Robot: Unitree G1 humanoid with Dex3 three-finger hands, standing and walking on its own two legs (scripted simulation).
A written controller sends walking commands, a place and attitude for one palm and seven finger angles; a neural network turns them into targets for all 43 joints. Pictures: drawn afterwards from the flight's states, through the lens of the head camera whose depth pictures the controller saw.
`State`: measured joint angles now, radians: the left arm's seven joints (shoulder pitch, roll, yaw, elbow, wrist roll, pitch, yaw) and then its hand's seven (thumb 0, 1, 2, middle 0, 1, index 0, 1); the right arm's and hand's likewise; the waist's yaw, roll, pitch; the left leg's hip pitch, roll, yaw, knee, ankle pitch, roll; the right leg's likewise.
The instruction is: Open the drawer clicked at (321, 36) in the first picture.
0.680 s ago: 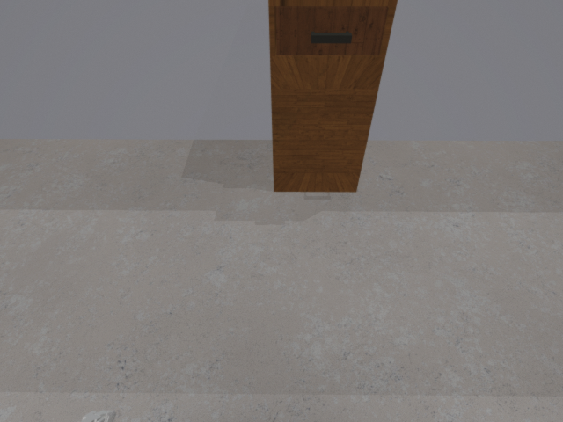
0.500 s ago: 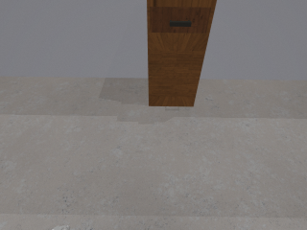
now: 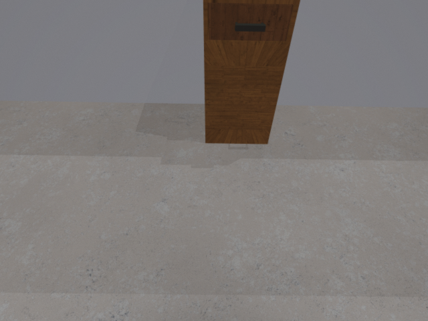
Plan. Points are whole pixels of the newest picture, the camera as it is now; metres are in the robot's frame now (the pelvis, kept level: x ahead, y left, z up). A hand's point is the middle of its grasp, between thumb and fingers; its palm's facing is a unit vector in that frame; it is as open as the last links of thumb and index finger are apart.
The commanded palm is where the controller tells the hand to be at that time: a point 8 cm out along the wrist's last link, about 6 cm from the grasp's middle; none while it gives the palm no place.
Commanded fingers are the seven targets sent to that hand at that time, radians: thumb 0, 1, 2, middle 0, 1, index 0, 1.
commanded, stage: stand and wait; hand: left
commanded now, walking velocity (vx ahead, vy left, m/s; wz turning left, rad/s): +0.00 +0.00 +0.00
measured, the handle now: (249, 25) +1.35 -0.08 +0.02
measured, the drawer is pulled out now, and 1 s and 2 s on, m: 0.00 0.00 0.00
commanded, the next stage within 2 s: look at it before walking up in 0.14 s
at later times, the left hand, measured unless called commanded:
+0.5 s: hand out of the picture +0.07 +0.25 -0.15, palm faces -0.02 -0.94 -0.33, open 7.4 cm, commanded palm none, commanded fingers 0.00 0.90 0.90 -0.20 -0.30 -0.20 -0.30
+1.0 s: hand out of the picture +0.07 +0.25 -0.16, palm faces -0.04 -0.94 -0.33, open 7.4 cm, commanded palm none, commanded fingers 0.00 0.90 0.90 -0.20 -0.30 -0.20 -0.30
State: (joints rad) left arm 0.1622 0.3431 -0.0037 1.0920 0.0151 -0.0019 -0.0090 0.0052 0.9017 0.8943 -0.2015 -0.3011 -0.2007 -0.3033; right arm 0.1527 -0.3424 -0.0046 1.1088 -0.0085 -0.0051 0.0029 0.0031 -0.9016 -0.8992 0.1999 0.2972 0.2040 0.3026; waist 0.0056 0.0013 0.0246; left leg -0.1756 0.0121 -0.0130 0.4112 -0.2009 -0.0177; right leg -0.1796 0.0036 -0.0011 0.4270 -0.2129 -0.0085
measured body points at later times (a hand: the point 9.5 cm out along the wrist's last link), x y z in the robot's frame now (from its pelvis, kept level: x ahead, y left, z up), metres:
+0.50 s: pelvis +0.00 +0.00 +0.00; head +0.00 +0.00 +0.45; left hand +0.08 +0.30 -0.13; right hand +0.08 -0.29 -0.13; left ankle +0.01 +0.13 -0.74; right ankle +0.01 -0.11 -0.74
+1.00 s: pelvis +0.01 +0.01 +0.00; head +0.01 +0.01 +0.45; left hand +0.07 +0.30 -0.14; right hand +0.08 -0.29 -0.13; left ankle +0.02 +0.13 -0.74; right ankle +0.01 -0.11 -0.74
